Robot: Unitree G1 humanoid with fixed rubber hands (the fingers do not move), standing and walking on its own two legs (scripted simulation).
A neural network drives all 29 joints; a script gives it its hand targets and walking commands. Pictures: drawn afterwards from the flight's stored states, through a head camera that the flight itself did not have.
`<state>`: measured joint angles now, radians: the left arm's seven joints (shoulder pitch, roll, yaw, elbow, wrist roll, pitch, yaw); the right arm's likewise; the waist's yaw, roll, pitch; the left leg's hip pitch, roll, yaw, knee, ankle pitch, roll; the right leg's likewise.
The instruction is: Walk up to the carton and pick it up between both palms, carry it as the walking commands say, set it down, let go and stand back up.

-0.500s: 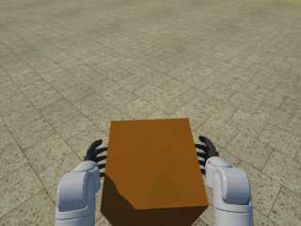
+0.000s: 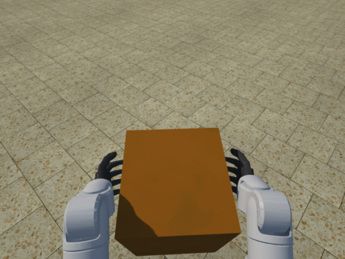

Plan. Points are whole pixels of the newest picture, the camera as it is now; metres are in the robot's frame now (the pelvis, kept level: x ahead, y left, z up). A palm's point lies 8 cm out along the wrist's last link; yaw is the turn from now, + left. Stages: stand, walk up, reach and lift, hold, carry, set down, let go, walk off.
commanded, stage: carry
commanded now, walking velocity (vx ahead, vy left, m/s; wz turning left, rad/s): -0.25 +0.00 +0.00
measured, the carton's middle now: (174, 196) +0.28 +0.00 +0.02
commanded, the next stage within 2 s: none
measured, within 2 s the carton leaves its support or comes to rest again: neither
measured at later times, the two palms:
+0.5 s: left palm (93, 221) +0.21 +0.15 +0.07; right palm (247, 219) +0.20 -0.13 +0.08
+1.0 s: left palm out of the picture +0.10 +0.13 +0.10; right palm out of the picture +0.09 -0.16 +0.09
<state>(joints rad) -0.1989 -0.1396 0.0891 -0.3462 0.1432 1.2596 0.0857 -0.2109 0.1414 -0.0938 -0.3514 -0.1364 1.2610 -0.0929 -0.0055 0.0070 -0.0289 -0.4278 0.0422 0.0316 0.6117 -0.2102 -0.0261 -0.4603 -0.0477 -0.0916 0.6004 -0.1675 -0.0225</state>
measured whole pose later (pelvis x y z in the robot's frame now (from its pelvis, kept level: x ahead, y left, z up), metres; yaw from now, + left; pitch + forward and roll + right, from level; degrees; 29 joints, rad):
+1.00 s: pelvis -0.18 +0.00 +0.01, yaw +0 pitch +4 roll +2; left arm -0.19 -0.14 0.06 -0.38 0.14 1.24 0.09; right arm -0.20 0.14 -0.12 -0.40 -0.10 1.25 -0.11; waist -0.04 -0.02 -0.02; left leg -0.45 -0.01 0.04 0.86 -0.48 -0.04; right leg -0.43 -0.06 -0.04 0.57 -0.21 -0.01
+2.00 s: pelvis -0.53 +0.00 +0.01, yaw +1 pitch +4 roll -1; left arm -0.18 -0.14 0.09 -0.38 0.12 1.26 0.11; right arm -0.21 0.14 -0.09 -0.35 -0.13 1.23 -0.09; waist 0.05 0.01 -0.04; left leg -0.43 0.05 0.05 0.54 -0.17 0.01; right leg -0.44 0.00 -0.02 0.89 -0.52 0.06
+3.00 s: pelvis -0.91 -0.03 +0.01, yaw +0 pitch +4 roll +2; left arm -0.19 -0.14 0.05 -0.34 0.15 1.25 0.09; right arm -0.20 0.14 -0.13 -0.36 -0.09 1.25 -0.11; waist -0.05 0.00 -0.03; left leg -0.53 -0.01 0.01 1.03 -0.50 -0.05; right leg -0.41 -0.03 0.00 0.55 -0.20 -0.03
